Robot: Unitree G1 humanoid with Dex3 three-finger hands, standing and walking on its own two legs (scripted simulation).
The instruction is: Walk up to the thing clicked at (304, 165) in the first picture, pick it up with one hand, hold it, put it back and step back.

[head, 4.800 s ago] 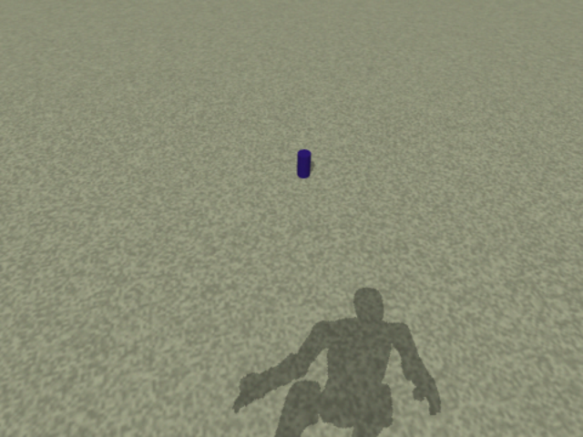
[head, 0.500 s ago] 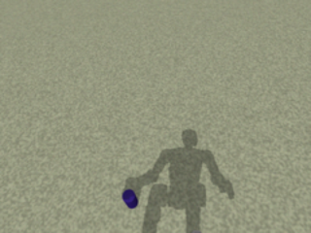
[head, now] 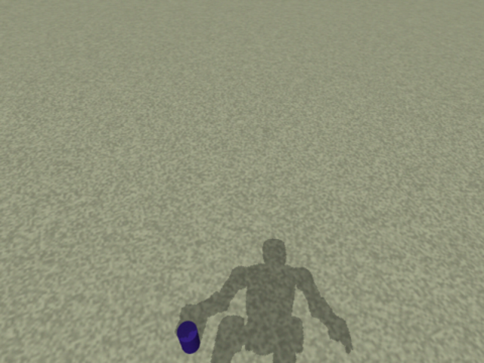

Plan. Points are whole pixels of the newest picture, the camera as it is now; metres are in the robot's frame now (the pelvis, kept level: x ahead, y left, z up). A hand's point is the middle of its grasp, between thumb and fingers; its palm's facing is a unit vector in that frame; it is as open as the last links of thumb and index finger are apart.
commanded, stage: walk up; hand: left
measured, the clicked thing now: (189, 337) +0.40 +0.19 -0.70
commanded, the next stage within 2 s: none
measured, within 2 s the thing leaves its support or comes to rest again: neither
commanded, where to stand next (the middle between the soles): +0.06 -0.01 m, yaw +0 degrees
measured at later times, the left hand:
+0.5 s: hand out of the picture +0.09 +0.25 -0.15, palm faces +0.05 -0.94 -0.33, open 7.4 cm
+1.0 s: hand out of the picture +0.10 +0.24 -0.15, palm faces +0.03 -0.95 -0.32, open 7.4 cm
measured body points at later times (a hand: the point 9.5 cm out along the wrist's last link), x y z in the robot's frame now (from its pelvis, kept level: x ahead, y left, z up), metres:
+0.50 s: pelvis +0.02 -0.01 +0.01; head +0.03 -0.01 +0.46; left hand +0.09 +0.29 -0.12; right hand +0.13 -0.30 -0.13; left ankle +0.00 +0.13 -0.74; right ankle +0.08 -0.13 -0.74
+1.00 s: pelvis +0.02 -0.01 +0.01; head +0.03 -0.01 +0.46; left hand +0.10 +0.29 -0.12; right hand +0.09 -0.31 -0.13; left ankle +0.00 +0.13 -0.74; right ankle +0.08 -0.13 -0.74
